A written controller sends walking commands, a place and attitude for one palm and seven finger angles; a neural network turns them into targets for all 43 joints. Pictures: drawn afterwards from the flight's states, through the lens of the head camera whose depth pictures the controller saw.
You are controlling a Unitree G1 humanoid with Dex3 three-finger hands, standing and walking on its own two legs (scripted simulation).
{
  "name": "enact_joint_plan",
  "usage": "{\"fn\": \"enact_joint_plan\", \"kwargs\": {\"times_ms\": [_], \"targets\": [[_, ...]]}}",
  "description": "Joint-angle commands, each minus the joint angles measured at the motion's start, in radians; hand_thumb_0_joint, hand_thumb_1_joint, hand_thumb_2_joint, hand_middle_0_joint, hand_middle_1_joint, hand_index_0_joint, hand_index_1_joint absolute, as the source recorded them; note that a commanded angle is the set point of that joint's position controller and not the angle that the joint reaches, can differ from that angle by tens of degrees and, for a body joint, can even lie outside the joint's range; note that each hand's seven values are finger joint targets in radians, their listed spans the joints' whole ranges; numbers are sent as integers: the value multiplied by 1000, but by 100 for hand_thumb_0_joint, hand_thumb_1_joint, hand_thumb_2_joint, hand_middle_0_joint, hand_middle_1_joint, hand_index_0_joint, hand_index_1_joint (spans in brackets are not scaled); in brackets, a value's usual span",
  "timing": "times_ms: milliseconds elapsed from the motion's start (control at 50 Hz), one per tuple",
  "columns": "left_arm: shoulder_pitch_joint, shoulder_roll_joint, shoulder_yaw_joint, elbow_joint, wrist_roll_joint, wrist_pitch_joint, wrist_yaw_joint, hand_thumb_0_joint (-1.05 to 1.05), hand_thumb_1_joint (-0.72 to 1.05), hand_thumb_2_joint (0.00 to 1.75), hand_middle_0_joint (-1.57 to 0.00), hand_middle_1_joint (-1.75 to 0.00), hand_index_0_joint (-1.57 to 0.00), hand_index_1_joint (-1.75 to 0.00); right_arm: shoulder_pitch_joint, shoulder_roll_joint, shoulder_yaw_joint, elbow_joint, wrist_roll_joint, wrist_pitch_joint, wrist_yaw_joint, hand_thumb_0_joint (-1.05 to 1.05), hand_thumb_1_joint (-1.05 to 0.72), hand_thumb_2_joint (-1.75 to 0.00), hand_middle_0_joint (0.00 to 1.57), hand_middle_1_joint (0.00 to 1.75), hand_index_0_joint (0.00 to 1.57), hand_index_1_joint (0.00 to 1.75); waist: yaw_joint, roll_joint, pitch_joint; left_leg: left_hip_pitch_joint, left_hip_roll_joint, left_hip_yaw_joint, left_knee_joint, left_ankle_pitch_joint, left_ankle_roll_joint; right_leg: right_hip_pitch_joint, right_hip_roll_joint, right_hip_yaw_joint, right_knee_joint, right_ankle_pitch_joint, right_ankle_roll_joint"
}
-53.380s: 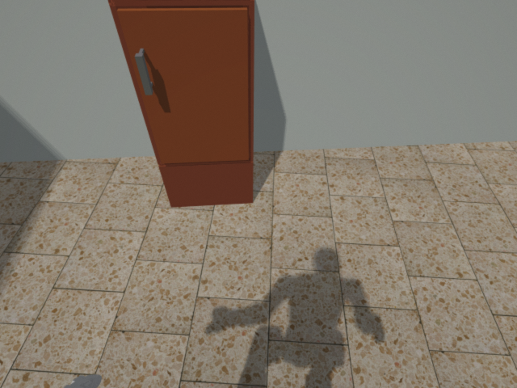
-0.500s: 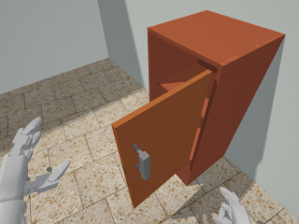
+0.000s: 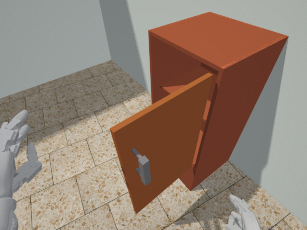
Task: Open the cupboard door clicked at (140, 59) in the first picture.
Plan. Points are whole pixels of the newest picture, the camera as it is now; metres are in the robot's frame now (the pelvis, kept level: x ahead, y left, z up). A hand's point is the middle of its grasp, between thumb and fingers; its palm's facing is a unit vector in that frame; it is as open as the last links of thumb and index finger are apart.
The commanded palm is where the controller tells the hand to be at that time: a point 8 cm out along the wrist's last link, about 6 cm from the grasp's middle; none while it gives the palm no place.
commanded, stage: draw the hand back to the body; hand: left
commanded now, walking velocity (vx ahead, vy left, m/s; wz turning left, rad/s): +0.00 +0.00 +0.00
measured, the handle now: (140, 166) +0.30 +0.09 -0.03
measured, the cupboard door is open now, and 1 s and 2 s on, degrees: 93 93 93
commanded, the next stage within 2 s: step back with the hand held close in 0.06 s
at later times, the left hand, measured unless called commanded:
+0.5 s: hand (36, 170) +0.17 +0.26 +0.15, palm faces +0.34 -0.77 -0.53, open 7.5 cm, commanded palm +0.11 +0.30 +0.17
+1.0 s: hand (1, 206) +0.10 +0.28 +0.16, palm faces +0.47 -0.73 -0.49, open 7.5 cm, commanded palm +0.04 +0.31 +0.17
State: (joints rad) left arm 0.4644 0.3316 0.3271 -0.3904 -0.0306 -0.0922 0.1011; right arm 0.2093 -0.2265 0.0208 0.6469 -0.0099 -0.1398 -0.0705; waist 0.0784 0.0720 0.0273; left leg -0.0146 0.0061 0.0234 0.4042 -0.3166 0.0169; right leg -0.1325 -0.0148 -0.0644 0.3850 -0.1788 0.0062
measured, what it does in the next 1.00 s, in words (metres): shifts its weight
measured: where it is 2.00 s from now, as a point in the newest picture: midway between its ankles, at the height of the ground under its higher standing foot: outside the picture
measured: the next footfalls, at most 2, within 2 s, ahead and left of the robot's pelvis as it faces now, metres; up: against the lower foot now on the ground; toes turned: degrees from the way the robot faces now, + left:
right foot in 1.76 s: -0.24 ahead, -0.13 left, +0.00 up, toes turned -7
left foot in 1.96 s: -0.14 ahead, +0.06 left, +0.00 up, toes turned -3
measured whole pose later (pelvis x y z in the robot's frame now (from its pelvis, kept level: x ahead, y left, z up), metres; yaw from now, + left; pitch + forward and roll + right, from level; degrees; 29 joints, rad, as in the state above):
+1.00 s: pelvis -0.10 +0.01 -0.02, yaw +1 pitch -1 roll +0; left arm 0.50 0.40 0.45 -0.50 0.03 -0.25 0.16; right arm 0.25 -0.22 0.01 0.56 0.00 -0.10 -0.09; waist 0.00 -0.02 0.04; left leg -0.38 -0.02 0.03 0.69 -0.31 0.05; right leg -0.45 -0.02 0.00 0.57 -0.11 0.02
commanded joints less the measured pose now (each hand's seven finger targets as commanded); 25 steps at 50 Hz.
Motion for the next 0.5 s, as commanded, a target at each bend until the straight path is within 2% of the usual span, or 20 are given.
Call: {"fn": "enact_joint_plan", "kwargs": {"times_ms": [0, 80, 140, 160, 180, 200, 220, 240, 300, 340, 380, 420, 480], "targets": [[-109, 200, 139, -203, -1, -73, 30, 0, 90, 90, -20, -30, -20, -30, -135, -101, -38, -158, -1, -58, -17, 0, -90, -90, 20, 30, 20, 30, -1, 8, -57, -122, 19, -14, -75, 314, -12, 123, 3, 26, -35, 144, -29], [-94, 181, 126, -186, -4, -76, 28, 0, 90, 90, -20, -30, -20, -30, -133, -97, -39, -155, 1, -60, -15, 0, -90, -90, 20, 30, 20, 30, -3, -18, -55, -118, 18, -7, -77, 290, -7, 118, 4, 29, -39, 132, -24], [-102, 179, 120, -193, -3, -78, 26, 0, 90, 90, -20, -30, -20, -30, -135, -98, -39, -153, 1, -60, -14, 0, -90, -90, 20, 30, 20, 30, -4, -5, -56, -118, 18, -11, -81, 292, -8, 120, 5, 29, -39, 130, -24], [-199, 210, 129, -264, -1, -88, 30, 0, 90, 90, -20, -30, -20, -30, -145, -100, -38, -155, 0, -66, -14, 0, -90, -90, 20, 30, 20, 30, -7, 15, -89, -104, 13, -10, -80, 285, -6, 130, 3, 34, -41, 132, -24], [-260, 318, 255, -266, 1, -129, 42, 0, 90, 90, -20, -30, -20, -30, -124, -116, -33, -195, 13, -45, -20, 0, -90, -90, 20, 30, 20, 30, -58, -58, 12, -191, 29, -17, -49, 178, 7, 15, -34, 128, -82, 167, -26], [-233, 298, 243, -208, 8, -140, 38, 0, 90, 90, -20, -30, -20, -30, -118, -106, -31, -179, 8, -27, -24, 0, -90, -90, 20, 30, 20, 30, -58, -54, 17, -212, 20, -36, -44, 133, 9, 3, -56, 129, -91, 145, -32], [-102, 229, 201, -143, 4, -136, 30, 0, 90, 90, -20, -30, -20, -30, -119, -107, -38, -177, 1, -16, -24, 0, -90, -90, 20, 30, 20, 30, -61, -94, -9, -197, 24, -32, -29, 155, 10, -6, -64, 133, -88, 163, -34], [-48, 205, 177, -150, 5, -138, 24, 0, 90, 90, -20, -30, -20, -30, -122, -116, -44, -185, -1, -6, -20, 0, -90, -90, 20, 30, 20, 30, -62, -79, -52, -182, 23, -23, -15, 192, 9, 1, -69, 131, -74, 205, -35], [13, 215, 185, -215, 3, -149, 28, 0, 90, 90, -20, -30, -20, -30, -129, -129, -52, -199, -5, 10, -20, 0, -90, -90, 20, 30, 20, 30, -59, -5, -163, -189, 36, -31, -10, 332, -3, 65, -74, 104, 7, 352, -37], [64, 225, 200, -236, 0, -144, 33, 0, 90, 90, -20, -30, -20, -30, -127, -125, -59, -217, -1, 25, -20, 0, -90, -90, 20, 30, 20, 30, -58, -21, -219, -190, 47, -30, 1, 403, -9, 84, -67, 92, 52, 409, -30], [78, 247, 223, -259, -2, -140, 39, 0, 90, 90, -20, -30, -20, -30, -129, -121, -65, -232, 3, 41, -23, 0, -90, -90, 20, 30, 20, 30, -59, -57, -228, -212, 48, -33, 13, 421, -13, 82, -67, 95, 73, 446, -28], [82, 261, 239, -273, -3, -139, 45, 0, 90, 90, -20, -30, -20, -30, -132, -118, -68, -240, 6, 50, -29, 0, -90, -90, 20, 30, 20, 30, -60, -58, -225, -231, 50, -43, 12, 418, -16, 73, -70, 100, 92, 446, -29], [83, 265, 246, -281, -1, -142, 53, 0, 90, 90, -20, -30, -20, -30, -132, -119, -72, -248, 9, 55, -33, 0, -90, -90, 20, 30, 20, 30, -60, -50, -190, -282, 60, -51, -5, 338, -5, 39, -61, 105, 107, 366, -18]]}}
